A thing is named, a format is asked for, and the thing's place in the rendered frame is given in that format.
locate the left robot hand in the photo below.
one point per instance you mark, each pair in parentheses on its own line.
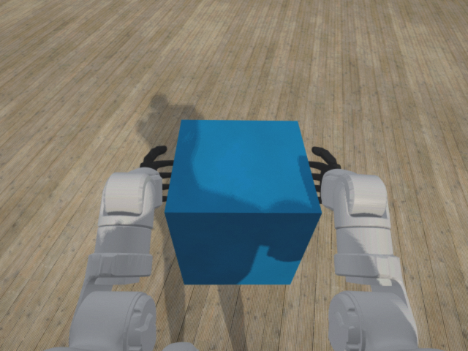
(149,162)

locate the robot right forearm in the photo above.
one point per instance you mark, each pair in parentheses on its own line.
(362,222)

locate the robot left upper arm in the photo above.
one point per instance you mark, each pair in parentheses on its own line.
(113,321)

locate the robot left forearm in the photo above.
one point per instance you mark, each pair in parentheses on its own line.
(126,217)

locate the robot right upper arm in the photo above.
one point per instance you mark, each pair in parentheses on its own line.
(371,321)

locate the carton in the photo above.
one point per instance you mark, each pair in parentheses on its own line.
(241,205)

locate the right robot hand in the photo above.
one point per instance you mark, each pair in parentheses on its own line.
(329,159)

